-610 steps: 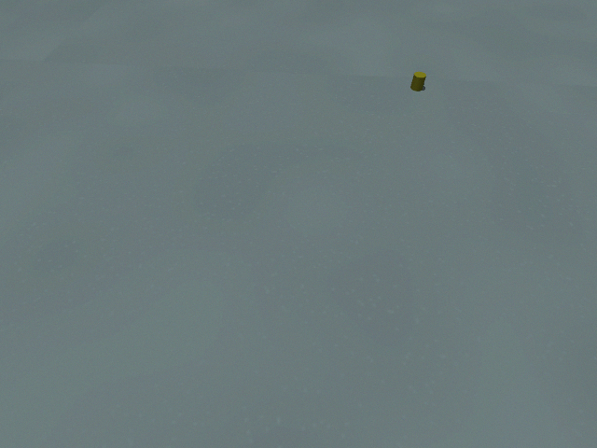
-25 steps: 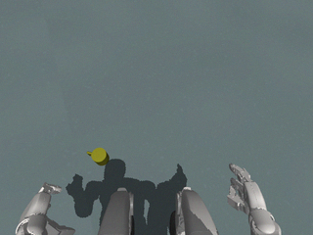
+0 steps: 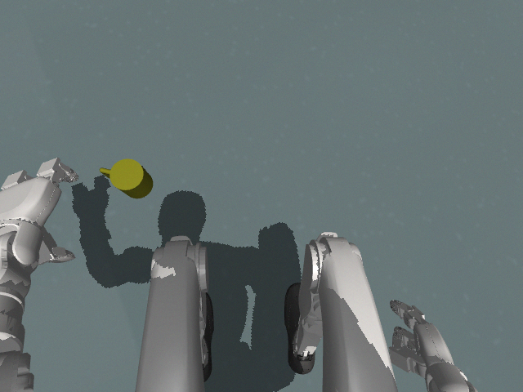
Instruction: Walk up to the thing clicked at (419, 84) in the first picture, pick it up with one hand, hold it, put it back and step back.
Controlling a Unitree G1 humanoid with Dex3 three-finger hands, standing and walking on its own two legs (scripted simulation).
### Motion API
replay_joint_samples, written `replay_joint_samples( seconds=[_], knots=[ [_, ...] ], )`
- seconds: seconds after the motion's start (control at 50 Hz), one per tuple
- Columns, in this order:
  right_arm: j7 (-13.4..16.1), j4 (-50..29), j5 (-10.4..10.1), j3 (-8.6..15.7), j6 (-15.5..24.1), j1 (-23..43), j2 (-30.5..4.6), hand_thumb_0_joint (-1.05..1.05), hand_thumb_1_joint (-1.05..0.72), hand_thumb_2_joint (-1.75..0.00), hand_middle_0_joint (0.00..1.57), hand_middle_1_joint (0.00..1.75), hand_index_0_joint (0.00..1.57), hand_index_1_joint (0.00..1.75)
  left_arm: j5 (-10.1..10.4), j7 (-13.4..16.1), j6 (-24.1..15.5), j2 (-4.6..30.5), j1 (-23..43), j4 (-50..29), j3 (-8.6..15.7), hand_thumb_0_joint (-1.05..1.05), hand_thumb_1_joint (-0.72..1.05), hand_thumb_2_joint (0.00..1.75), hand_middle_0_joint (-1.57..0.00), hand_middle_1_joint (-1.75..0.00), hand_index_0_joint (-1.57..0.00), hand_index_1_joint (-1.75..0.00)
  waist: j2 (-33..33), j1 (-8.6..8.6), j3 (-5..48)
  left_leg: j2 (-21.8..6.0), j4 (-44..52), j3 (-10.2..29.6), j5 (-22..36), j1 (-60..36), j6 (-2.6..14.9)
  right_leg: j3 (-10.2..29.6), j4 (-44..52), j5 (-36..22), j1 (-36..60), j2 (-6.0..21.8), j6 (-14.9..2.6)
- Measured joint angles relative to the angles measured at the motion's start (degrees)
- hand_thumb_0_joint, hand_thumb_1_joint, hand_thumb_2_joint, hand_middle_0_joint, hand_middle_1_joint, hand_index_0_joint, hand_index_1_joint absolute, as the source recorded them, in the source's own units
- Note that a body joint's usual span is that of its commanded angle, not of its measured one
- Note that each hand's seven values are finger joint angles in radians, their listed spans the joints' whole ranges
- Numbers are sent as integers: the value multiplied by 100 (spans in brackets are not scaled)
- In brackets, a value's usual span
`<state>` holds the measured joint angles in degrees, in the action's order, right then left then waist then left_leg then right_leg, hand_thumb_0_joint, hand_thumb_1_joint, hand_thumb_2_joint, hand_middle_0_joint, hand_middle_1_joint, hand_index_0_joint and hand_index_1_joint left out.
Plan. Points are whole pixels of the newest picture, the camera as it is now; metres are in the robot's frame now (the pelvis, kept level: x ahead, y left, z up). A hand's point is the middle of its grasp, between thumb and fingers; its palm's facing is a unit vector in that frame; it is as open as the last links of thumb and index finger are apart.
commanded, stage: rise first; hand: left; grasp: from above
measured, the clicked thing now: (125, 178) +0.49 +0.32 -0.39
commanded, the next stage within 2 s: approach in 1.32 s
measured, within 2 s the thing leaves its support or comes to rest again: neither
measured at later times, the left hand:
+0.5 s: hand (78, 200) +0.39 +0.34 -0.22, palm faces -0.48 -0.08 -0.88, open 14.1 cm
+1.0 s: hand (92, 191) +0.42 +0.34 -0.26, palm faces -0.47 -0.07 -0.88, open 14.1 cm
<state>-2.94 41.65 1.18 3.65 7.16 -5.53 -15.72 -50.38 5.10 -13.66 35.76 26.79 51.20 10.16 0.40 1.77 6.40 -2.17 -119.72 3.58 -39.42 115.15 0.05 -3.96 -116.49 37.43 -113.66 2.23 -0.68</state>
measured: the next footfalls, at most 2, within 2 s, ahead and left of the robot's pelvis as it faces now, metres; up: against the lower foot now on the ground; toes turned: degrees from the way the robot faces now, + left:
none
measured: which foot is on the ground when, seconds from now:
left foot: down 0.00-1.00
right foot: down 0.00-1.00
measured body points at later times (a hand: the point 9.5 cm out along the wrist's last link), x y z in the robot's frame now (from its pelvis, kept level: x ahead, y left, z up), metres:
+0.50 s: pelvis -0.01 +0.01 -0.07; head +0.22 +0.07 +0.32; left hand +0.42 +0.34 -0.17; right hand +0.09 -0.27 -0.18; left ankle +0.08 +0.12 -0.40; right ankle +0.09 -0.12 -0.40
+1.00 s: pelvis +0.00 +0.01 -0.10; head +0.24 +0.07 +0.28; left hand +0.44 +0.34 -0.21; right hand +0.07 -0.28 -0.21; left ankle +0.08 +0.12 -0.40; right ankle +0.09 -0.12 -0.40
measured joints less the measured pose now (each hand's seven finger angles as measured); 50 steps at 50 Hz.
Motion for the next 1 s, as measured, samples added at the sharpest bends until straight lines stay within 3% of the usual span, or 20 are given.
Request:
replay_joint_samples(
  seconds=[0.1,0.28,0.48,0.7,1.0],
  knots=[
    [-57,49,54,-37,-140,-92,14,1,-88,-89,20,30,21,30,-405,165,-238,221,360,355,45,0,-50,99,-7,-107,-8,-107,-18,111,-74,-1,-358,54,44,352,51,-34,-277,-77,-296,-7,39],
    [-175,62,178,-141,-370,-157,-29,1,-89,-89,20,30,21,30,-1154,572,-512,499,888,1054,-79,0,-50,100,-7,-103,-8,-103,-77,318,-107,34,-789,107,68,787,131,-64,-617,-104,-632,16,104],
    [-304,55,349,-209,-561,-42,-47,1,-90,-89,20,30,21,30,-1849,1083,-567,658,1455,1706,-156,0,-52,101,-8,-99,-7,-100,-121,467,-199,83,-1194,127,30,1163,159,-60,-1006,-35,-958,54,138],
    [-416,85,535,-257,-653,4,16,1,-91,-90,20,30,21,30,-2258,1316,-707,840,1813,2218,-100,0,-51,99,-9,-98,-9,-99,-148,560,-291,80,-1512,164,-35,1419,134,-73,-1328,15,-1234,41,117],
    [-485,206,743,-333,-650,-42,-5,1,-91,-90,20,30,21,30,-2453,1654,-801,1036,2086,2659,98,0,-52,99,-8,-100,-8,-100,-210,705,-396,78,-1821,252,-128,1670,121,-134,-1585,75,-1464,18,114]
  ],
)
